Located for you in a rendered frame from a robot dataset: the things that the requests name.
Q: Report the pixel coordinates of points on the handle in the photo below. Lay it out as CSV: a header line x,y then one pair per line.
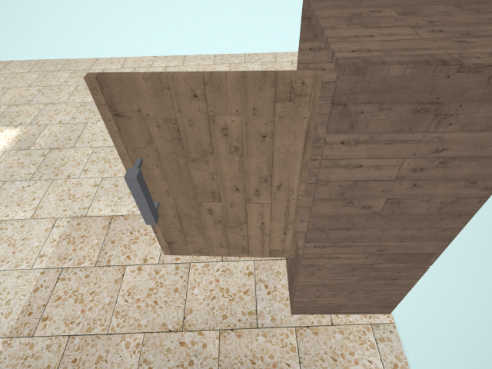
x,y
141,194

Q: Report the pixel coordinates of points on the cupboard door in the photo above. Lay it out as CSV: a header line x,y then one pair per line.
x,y
225,153

